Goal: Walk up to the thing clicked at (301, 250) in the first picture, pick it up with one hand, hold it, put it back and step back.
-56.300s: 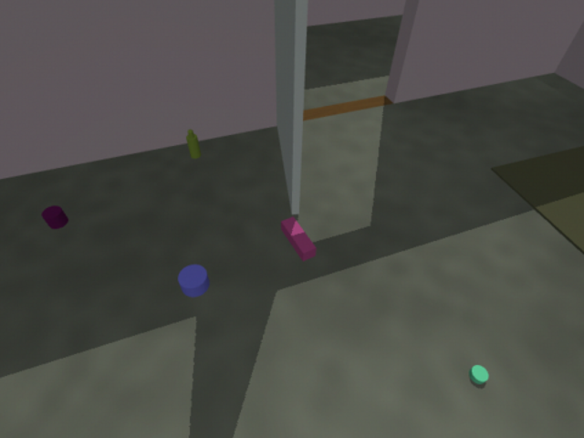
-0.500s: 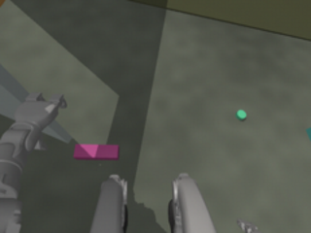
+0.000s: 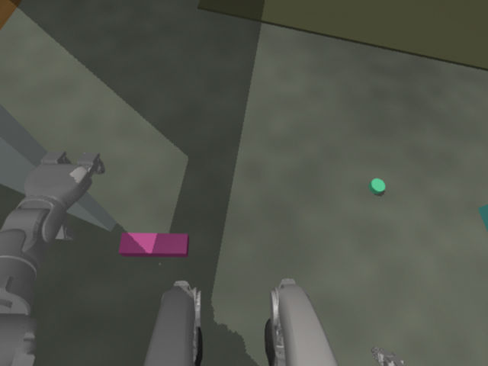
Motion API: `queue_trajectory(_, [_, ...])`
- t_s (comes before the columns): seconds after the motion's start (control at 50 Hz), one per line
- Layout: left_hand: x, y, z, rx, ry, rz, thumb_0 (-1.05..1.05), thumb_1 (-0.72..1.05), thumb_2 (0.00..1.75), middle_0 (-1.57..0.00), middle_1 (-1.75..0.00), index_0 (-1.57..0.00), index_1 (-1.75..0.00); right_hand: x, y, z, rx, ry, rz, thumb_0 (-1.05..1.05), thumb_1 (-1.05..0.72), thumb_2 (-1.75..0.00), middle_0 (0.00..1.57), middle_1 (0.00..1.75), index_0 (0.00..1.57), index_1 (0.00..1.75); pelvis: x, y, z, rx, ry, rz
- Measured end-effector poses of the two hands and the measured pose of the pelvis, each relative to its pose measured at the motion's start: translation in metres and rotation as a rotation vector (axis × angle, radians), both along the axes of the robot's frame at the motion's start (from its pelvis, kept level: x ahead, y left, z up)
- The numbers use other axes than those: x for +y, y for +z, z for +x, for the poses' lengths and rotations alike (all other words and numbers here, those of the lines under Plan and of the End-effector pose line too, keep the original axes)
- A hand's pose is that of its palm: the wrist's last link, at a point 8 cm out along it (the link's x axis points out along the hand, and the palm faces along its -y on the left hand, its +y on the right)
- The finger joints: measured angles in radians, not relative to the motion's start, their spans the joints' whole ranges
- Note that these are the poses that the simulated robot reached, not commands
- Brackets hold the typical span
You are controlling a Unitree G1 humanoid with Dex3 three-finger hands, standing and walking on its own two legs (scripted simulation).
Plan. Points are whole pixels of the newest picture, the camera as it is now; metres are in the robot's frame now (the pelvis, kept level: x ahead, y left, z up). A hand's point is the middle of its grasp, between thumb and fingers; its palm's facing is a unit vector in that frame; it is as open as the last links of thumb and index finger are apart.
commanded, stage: go down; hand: left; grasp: from above
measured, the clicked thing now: (155, 245) +0.43 +0.24 -0.55
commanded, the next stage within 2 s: withdraw in 0.22 s
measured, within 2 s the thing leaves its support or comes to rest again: neither
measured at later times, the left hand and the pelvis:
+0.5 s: hand (79, 204) +0.40 +0.29 -0.10, palm faces -0.41 +0.01 -0.91, open 13.7 cm; pelvis +0.00 +0.00 +0.00, yaw +0 degrees
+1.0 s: hand (134, 236) +0.40 +0.24 -0.32, palm faces -0.46 +0.01 -0.89, open 13.6 cm; pelvis -0.03 -0.01 -0.15, yaw -1 degrees
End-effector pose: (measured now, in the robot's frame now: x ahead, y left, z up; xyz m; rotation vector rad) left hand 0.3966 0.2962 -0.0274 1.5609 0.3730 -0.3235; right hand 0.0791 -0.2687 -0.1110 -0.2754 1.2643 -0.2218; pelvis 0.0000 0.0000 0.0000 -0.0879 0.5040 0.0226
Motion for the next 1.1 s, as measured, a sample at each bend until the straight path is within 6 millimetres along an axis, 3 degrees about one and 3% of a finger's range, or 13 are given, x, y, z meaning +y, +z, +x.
queue_trajectory(0.2, [-0.002, 0.004, -0.003, 0.004, -0.001, -0.006, 0.00, -0.37, 0.87, -0.14, -0.99, -0.17, -0.97, 0.000, 0.006, 0.002, -0.005, -0.002, 0.001, 0.00, -0.91, -0.90, 0.20, 0.30, 0.20, 0.30, -0.001, 0.005, 0.001, -0.007, -0.001, 0.002])
queue_trajectory(0.44, [-0.006, -0.004, 0.001, -0.013, -0.015, 0.002, 0.00, -0.41, 0.91, -0.14, -0.98, -0.15, -0.98, -0.003, 0.002, 0.004, 0.003, 0.012, -0.010, 0.00, -0.91, -0.89, 0.20, 0.30, 0.20, 0.30, -0.002, 0.001, 0.002, 0.002, 0.003, 0.000])
queue_trajectory(0.52, [-0.011, -0.015, 0.007, -0.019, 0.011, 0.003, 0.00, -0.46, 0.96, -0.12, -1.00, -0.12, -1.01, -0.004, -0.001, 0.003, 0.004, 0.019, -0.011, 0.00, -0.90, -0.89, 0.20, 0.30, 0.20, 0.30, -0.002, -0.003, 0.001, 0.016, 0.001, 0.000])
queue_trajectory(0.58, [-0.016, -0.035, 0.010, -0.005, 0.030, 0.010, 0.00, -0.48, 0.98, -0.11, -1.01, -0.11, -1.02, -0.005, -0.008, 0.000, 0.004, 0.027, -0.016, 0.00, -0.90, -0.89, 0.21, 0.30, 0.20, 0.30, -0.002, -0.012, 0.000, 0.038, -0.001, 0.000])
queue_trajectory(0.66, [-0.025, -0.075, 0.012, 0.024, 0.045, 0.010, 0.00, -0.48, 0.98, -0.10, -1.01, -0.11, -1.02, -0.011, -0.027, -0.006, 0.011, 0.041, -0.026, 0.00, -0.90, -0.89, 0.21, 0.30, 0.20, 0.30, -0.004, -0.034, -0.003, 0.075, -0.006, -0.002])
queue_trajectory(0.84, [-0.045, -0.166, 0.011, 0.008, 0.035, -0.013, 0.00, -0.47, 0.97, -0.11, -1.02, -0.12, -1.01, -0.017, -0.096, -0.031, 0.076, 0.054, -0.021, 0.00, -0.90, -0.89, 0.20, 0.30, 0.20, 0.30, -0.007, -0.100, -0.018, 0.128, -0.016, -0.007])
queue_trajectory(1.1, [-0.061, -0.271, 0.012, 0.078, -0.048, -0.032, 0.00, -0.43, 0.93, -0.16, -1.02, -0.17, -1.01, -0.012, -0.180, -0.061, 0.137, 0.084, 0.013, 0.00, -0.92, -0.89, 0.20, 0.30, 0.20, 0.30, -0.013, -0.184, -0.033, 0.115, -0.024, -0.012])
